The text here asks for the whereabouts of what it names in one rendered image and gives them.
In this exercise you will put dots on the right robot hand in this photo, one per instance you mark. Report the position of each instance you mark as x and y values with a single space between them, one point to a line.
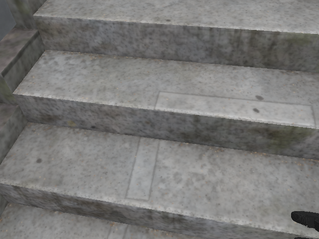
309 219

